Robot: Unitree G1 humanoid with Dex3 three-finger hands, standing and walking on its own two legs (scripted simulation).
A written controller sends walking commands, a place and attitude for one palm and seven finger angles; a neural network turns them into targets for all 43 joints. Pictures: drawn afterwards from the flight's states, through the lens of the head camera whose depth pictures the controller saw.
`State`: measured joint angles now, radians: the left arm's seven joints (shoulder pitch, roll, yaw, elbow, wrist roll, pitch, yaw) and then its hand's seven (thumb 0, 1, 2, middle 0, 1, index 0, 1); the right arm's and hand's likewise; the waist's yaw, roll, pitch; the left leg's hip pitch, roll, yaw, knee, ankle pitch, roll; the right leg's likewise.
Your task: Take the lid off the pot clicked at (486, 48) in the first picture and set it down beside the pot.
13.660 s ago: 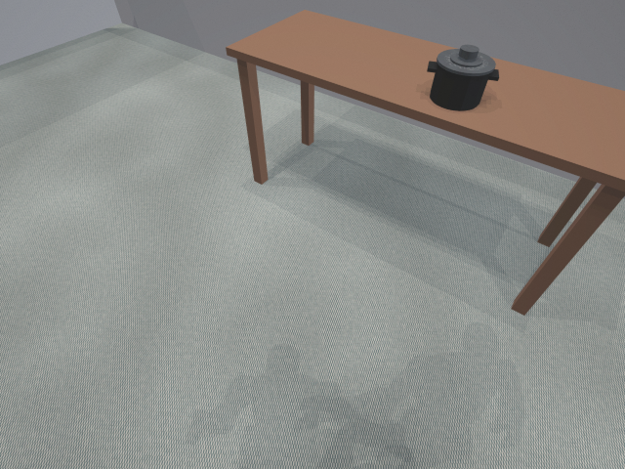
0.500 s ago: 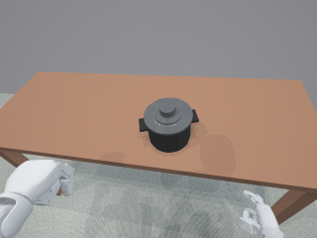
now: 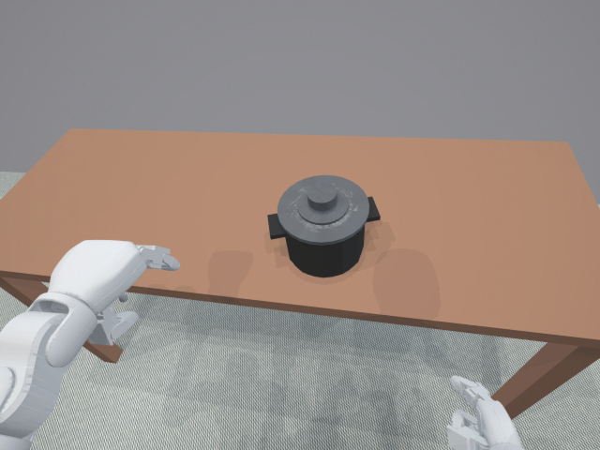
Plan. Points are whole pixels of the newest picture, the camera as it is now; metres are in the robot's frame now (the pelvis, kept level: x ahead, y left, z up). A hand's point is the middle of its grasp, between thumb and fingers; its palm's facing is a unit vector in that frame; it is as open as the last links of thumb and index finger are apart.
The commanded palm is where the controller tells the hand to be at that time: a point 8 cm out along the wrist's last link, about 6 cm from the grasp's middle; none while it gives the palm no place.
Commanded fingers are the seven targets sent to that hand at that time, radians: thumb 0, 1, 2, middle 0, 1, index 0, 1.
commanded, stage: reach forward and open the fingers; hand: left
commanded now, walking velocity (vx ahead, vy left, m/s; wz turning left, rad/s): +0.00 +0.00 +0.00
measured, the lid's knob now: (322, 196) +0.51 +0.02 +0.03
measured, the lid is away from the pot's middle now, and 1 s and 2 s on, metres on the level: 0.00 0.00 0.00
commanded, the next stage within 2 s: move the open hand above the knob in 0.18 s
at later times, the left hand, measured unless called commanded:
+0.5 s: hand (162, 259) +0.32 +0.22 +0.10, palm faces -0.24 -0.02 -0.97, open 10.2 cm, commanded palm +0.31 +0.21 +0.16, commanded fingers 0.00 -0.28 1.35 -0.81 -0.08 -0.81 -0.08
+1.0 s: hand (227, 226) +0.38 +0.15 +0.10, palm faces -0.23 -0.02 -0.97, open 10.2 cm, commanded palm +0.37 +0.14 +0.16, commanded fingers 0.00 -0.28 1.35 -0.81 -0.08 -0.81 -0.08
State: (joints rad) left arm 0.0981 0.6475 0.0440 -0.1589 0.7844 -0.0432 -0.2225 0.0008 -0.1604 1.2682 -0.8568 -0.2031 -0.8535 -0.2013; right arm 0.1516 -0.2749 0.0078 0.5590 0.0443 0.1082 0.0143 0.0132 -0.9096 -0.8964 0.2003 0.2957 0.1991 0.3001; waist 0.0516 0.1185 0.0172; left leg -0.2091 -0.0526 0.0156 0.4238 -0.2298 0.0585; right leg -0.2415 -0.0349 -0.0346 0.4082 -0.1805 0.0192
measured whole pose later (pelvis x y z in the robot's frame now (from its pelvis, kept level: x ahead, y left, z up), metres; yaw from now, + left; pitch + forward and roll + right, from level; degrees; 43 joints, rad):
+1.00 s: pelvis +0.02 -0.02 +0.00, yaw +0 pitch +3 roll +1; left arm -0.41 0.49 -0.26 0.16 0.85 0.16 -0.28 0.00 -0.27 1.35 -0.83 -0.08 -0.82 -0.08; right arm 0.13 -0.28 0.02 0.58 0.08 0.13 0.03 0.01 -0.91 -0.90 0.20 0.30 0.20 0.30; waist 0.01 0.12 -0.01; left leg -0.23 -0.05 0.01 0.45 -0.27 0.03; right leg -0.29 -0.03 -0.04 0.50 -0.25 -0.01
